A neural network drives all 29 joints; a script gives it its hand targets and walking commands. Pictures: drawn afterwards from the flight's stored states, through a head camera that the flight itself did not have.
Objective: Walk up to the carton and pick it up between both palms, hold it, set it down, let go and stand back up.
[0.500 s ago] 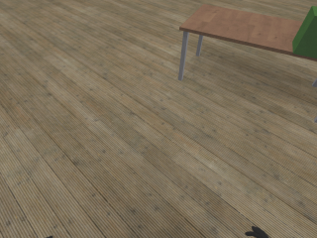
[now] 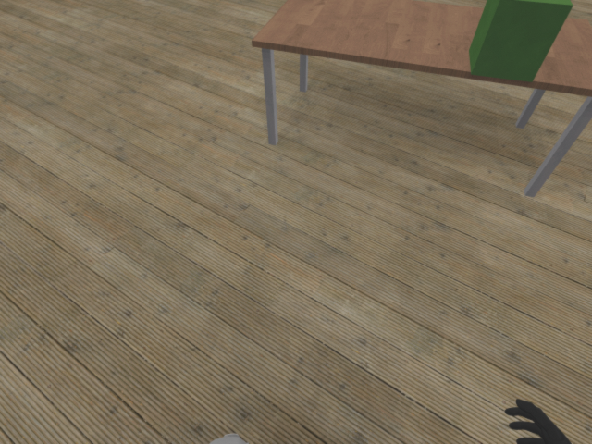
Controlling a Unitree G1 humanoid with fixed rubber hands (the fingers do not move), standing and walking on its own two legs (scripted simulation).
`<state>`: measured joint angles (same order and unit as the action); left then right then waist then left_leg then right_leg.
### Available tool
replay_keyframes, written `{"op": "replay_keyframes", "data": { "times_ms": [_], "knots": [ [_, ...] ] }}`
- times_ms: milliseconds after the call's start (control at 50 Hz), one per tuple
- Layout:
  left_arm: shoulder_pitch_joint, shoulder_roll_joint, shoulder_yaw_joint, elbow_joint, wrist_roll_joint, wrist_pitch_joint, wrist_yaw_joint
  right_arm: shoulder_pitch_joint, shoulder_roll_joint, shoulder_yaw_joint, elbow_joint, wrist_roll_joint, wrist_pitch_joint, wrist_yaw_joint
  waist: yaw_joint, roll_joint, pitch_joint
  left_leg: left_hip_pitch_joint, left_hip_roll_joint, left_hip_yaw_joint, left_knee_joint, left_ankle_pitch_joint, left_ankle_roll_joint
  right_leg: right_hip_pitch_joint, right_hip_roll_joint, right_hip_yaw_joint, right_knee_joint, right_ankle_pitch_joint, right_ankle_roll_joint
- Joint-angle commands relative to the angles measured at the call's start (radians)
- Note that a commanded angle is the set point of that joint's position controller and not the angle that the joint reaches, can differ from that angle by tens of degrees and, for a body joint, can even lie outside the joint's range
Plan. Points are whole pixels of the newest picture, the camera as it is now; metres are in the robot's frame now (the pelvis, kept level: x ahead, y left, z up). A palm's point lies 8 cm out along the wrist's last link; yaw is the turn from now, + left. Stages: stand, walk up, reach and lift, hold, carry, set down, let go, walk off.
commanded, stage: walk up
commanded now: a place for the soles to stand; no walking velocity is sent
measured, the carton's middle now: (513, 31) +1.39 -0.80 -0.07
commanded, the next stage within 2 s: none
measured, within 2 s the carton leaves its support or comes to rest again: neither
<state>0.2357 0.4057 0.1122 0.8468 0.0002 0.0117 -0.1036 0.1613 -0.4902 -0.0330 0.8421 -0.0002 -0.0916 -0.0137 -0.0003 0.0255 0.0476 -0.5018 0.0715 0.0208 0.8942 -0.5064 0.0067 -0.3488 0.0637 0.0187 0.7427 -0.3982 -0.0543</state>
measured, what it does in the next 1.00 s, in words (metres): walks ahead: left foot, then right foot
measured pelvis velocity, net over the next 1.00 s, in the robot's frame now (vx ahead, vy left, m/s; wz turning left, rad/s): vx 0.34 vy -0.18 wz -0.24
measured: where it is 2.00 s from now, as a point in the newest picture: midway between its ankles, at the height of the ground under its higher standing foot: (393, 315)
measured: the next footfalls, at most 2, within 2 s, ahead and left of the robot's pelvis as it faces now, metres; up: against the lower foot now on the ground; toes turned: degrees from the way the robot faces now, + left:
left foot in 0.04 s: +0.13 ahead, +0.14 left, +0.00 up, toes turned +2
right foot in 0.34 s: +0.21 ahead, -0.20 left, +0.00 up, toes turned -5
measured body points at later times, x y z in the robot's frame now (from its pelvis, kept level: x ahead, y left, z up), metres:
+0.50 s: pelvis +0.18 -0.10 +0.00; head +0.21 -0.10 +0.45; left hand +0.31 +0.23 -0.10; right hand +0.25 -0.45 -0.09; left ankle +0.19 +0.06 -0.66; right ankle +0.17 -0.19 -0.71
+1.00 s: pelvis +0.34 -0.18 -0.01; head +0.37 -0.18 +0.44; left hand +0.51 +0.13 -0.11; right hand +0.37 -0.54 -0.10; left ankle +0.34 -0.01 -0.68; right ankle +0.35 -0.32 -0.71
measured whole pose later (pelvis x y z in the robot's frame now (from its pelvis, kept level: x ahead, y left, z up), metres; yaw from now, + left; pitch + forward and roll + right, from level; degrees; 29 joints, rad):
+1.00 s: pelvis +0.34 -0.18 -0.01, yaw -14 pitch -2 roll +2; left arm 0.25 0.47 0.10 0.83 0.00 -0.04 -0.09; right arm 0.20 -0.45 -0.03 0.84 0.00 -0.09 0.00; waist 0.00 -0.05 0.08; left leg -0.36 0.14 0.09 1.00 -0.49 0.01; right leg -0.44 -0.04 0.04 0.86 -0.39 0.00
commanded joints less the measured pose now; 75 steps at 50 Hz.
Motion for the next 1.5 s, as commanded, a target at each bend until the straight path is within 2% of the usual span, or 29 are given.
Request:
{"op": "replay_keyframes", "data": {
  "times_ms": [0,40,80,140,260,320,360,400,480,600,640,660,700,860,900,920,940,960,1000,1080,1120,1160,1200,1360,1380,1400,1420,1440,1480],
  "knots": [
    [-0.055,0.285,0.053,-0.159,0.036,-0.032,0.012,0.077,-0.169,-0.072,-0.009,-0.015,-0.046,-0.013,0.021,-0.227,0.003,0.022,-0.054,0.072,-0.244,0.122,0.025,0.075,-0.238,0.425,-0.334,0.118,-0.205],
    [-0.135,0.217,0.030,-0.187,0.037,-0.034,0.011,0.264,-0.188,-0.096,0.052,-0.041,-0.071,-0.031,-0.104,-0.084,-0.067,0.443,-0.012,-0.002,-0.401,0.254,0.058,-0.186,-0.149,0.293,-0.076,0.145,-0.118],
    [-0.158,0.180,0.020,-0.202,0.028,-0.049,0.019,0.308,-0.391,-0.148,0.024,-0.051,-0.078,-0.038,-0.136,0.272,-0.063,0.644,0.406,-0.638,-0.653,-0.156,0.239,-0.585,0.032,0.057,0.392,-0.136,0.015],
    [-0.109,0.260,0.030,-0.147,0.045,-0.050,0.000,0.121,-0.287,-0.125,-0.044,-0.031,-0.067,-0.025,-0.053,0.048,-0.043,0.553,0.336,-0.418,-0.584,-0.001,0.249,-0.487,-0.113,0.089,0.377,-0.067,0.038],
    [-0.116,0.226,0.026,-0.120,0.017,-0.055,-0.024,0.075,-0.325,-0.137,-0.055,-0.038,-0.070,-0.015,-0.032,0.126,-0.004,0.379,0.321,-0.125,-0.487,0.267,0.230,-0.287,-0.190,0.015,0.046,0.025,0.038],
    [0.175,0.257,0.069,0.008,0.023,-0.063,-0.011,-0.053,-0.244,-0.114,-0.085,-0.044,-0.043,0.001,0.150,-0.020,-0.056,0.083,0.162,0.118,-0.101,0.269,0.123,0.210,-0.040,-0.136,-0.130,0.099,0.048],
    [0.242,0.463,0.103,-0.016,0.017,-0.068,0.022,-0.063,-0.122,-0.062,-0.151,-0.014,-0.033,-0.005,0.167,-0.557,-0.094,-0.348,-0.101,0.057,0.406,-0.095,0.027,0.359,-0.293,0.746,-0.537,-0.043,-0.127],
    [0.127,0.349,0.078,-0.078,-0.002,-0.062,0.038,-0.040,-0.202,-0.077,-0.086,-0.015,-0.029,-0.007,0.097,-0.184,-0.062,-0.351,0.017,-0.043,0.373,0.053,0.031,0.404,-0.295,0.651,-0.392,0.169,-0.176],
    [0.130,0.296,0.055,-0.100,0.011,-0.069,0.054,-0.010,-0.166,-0.067,-0.058,-0.018,-0.039,0.003,0.070,-0.189,-0.083,-0.200,0.038,0.020,0.128,0.026,0.032,0.313,-0.257,0.419,-0.271,0.621,-0.179],
    [-0.024,0.303,0.033,-0.155,0.019,-0.060,0.042,0.082,-0.153,-0.072,-0.033,-0.014,-0.056,-0.006,-0.015,-0.102,-0.020,0.147,-0.021,0.086,-0.248,0.220,0.053,0.052,-0.223,0.340,-0.161,0.571,-0.168],
    [-0.102,0.179,-0.005,-0.201,0.006,-0.069,0.040,0.337,-0.272,-0.124,0.024,-0.049,-0.069,-0.024,-0.177,0.143,-0.162,0.637,0.114,-0.170,-0.381,0.136,0.141,-0.297,-0.055,0.170,0.255,0.428,-0.045],
    [-0.120,0.187,0.007,-0.214,0.015,-0.075,0.047,0.357,-0.375,-0.148,0.001,-0.026,-0.068,-0.028,-0.167,0.301,-0.097,0.628,0.419,-0.641,-0.641,-0.041,0.233,-0.510,0.053,0.074,0.468,-0.114,0.015],
    [-0.089,0.290,0.020,-0.140,0.024,-0.061,0.037,0.178,-0.324,-0.128,-0.029,-0.008,-0.062,-0.017,-0.079,0.044,0.000,0.522,0.413,-0.513,-0.621,-0.148,0.292,-0.509,-0.068,0.114,0.530,-0.074,0.027],
    [-0.055,0.208,0.004,-0.094,0.008,-0.061,-0.009,0.045,-0.308,-0.131,-0.058,-0.023,-0.065,-0.001,-0.029,0.158,0.030,0.299,0.305,-0.063,-0.531,0.152,0.223,-0.225,-0.172,-0.025,0.021,-0.027,0.028],
    [0.130,0.222,0.036,-0.023,0.019,-0.057,-0.001,-0.059,-0.299,-0.128,-0.068,-0.036,-0.044,0.006,0.100,0.147,-0.039,0.188,0.255,0.058,-0.342,0.097,0.167,0.041,-0.114,-0.139,-0.088,0.064,0.037],
    [0.247,0.275,0.061,0.021,0.017,-0.064,0.012,-0.062,-0.234,-0.112,-0.094,-0.043,-0.030,0.008,0.152,-0.023,-0.085,0.062,0.161,0.110,-0.039,0.136,0.125,0.243,-0.062,-0.087,-0.137,0.059,0.046],
    [0.310,0.372,0.084,0.038,0.030,-0.073,0.032,-0.075,-0.139,-0.081,-0.113,-0.027,-0.025,0.008,0.188,-0.375,-0.022,-0.153,0.010,0.171,0.346,0.156,0.077,0.271,-0.172,0.306,-0.357,-0.168,-0.032],
    [0.271,0.446,0.076,-0.015,0.024,-0.078,0.040,-0.111,-0.120,-0.064,-0.155,-0.010,-0.028,0.003,0.149,-0.480,-0.046,-0.362,-0.103,0.042,0.391,-0.103,0.039,0.316,-0.315,0.794,-0.534,-0.066,-0.162],
    [0.140,0.379,0.070,-0.079,0.010,-0.076,0.054,-0.050,-0.199,-0.072,-0.105,-0.012,-0.030,0.004,0.087,-0.182,-0.013,-0.324,0.010,-0.042,0.337,-0.022,0.031,0.333,-0.337,0.681,-0.357,0.140,-0.260],
    [0.109,0.326,0.044,-0.117,0.032,-0.075,0.068,0.020,-0.156,-0.069,-0.080,0.001,-0.055,0.004,0.057,-0.201,-0.145,-0.135,-0.016,-0.006,-0.029,-0.138,0.043,0.285,-0.291,0.451,-0.112,0.679,-0.253],
    [-0.007,0.306,0.031,-0.135,0.011,-0.063,0.061,0.166,-0.143,-0.078,0.000,-0.006,-0.062,-0.003,-0.053,-0.146,-0.107,0.226,-0.029,0.079,-0.239,0.186,0.065,-0.051,-0.233,0.290,-0.013,0.432,-0.180],
    [-0.110,0.145,-0.017,-0.199,0.002,-0.067,0.055,0.395,-0.339,-0.135,0.055,-0.043,-0.067,-0.018,-0.193,0.243,-0.125,0.644,0.235,-0.422,-0.509,-0.152,0.185,-0.529,0.005,0.098,0.453,0.166,-0.032],
    [-0.174,0.272,0.002,-0.181,0.030,-0.063,0.058,0.198,-0.382,-0.132,0.003,-0.008,-0.059,-0.016,-0.105,0.081,0.046,0.451,0.474,-0.678,-0.648,-0.256,0.337,-0.633,-0.094,0.160,0.532,-0.160,0.023],
    [0.091,0.229,0.015,-0.051,0.020,-0.085,0.026,-0.027,-0.306,-0.122,-0.074,-0.020,-0.040,0.010,0.057,0.149,-0.031,0.167,0.234,-0.018,-0.266,0.230,0.163,-0.001,-0.114,-0.107,-0.128,0.103,0.043],
    [0.241,0.267,0.053,0.009,0.031,-0.092,0.038,-0.038,-0.231,-0.103,-0.079,-0.036,-0.028,0.009,0.147,0.001,-0.083,-0.002,0.167,0.051,0.054,0.249,0.126,0.247,-0.059,-0.063,-0.120,0.063,0.053],
    [0.319,0.435,0.087,0.007,0.035,-0.108,0.058,-0.032,-0.106,-0.066,-0.135,-0.011,-0.029,0.017,0.173,-0.420,-0.102,-0.260,-0.038,0.128,0.414,0.187,0.047,0.370,-0.226,0.495,-0.348,-0.021,-0.037],
    [0.288,0.451,0.086,-0.022,0.014,-0.104,0.067,-0.080,-0.110,-0.043,-0.148,0.006,-0.022,0.001,0.168,-0.437,-0.089,-0.392,-0.093,-0.033,0.448,-0.064,0.034,0.357,-0.321,0.793,-0.475,0.095,-0.084],
    [0.194,0.409,0.076,-0.057,0.017,-0.102,0.074,-0.057,-0.177,-0.062,-0.132,-0.001,-0.015,-0.001,0.108,-0.205,-0.034,-0.419,-0.026,-0.058,0.469,-0.017,0.034,0.395,-0.350,0.770,-0.411,0.188,-0.149],
    [0.165,0.343,0.060,-0.065,0.004,-0.104,0.089,-0.023,-0.174,-0.065,-0.097,-0.001,-0.026,0.002,0.088,-0.150,-0.069,-0.388,0.040,-0.036,0.395,0.040,0.030,0.426,-0.315,0.574,-0.231,0.610,-0.203]
  ]
}}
